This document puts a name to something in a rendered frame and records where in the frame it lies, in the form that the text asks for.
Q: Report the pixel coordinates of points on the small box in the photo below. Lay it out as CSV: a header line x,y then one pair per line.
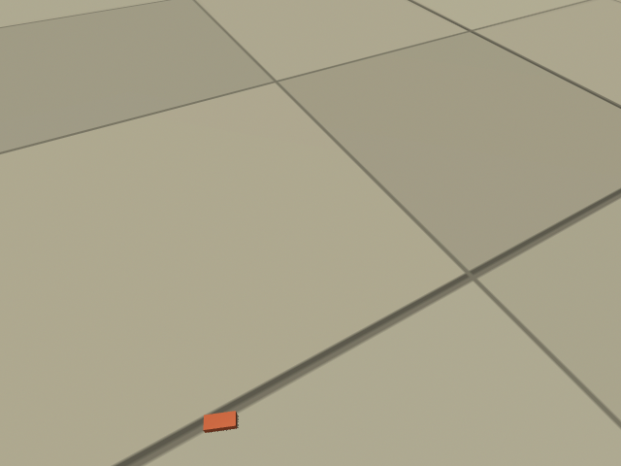
x,y
220,421

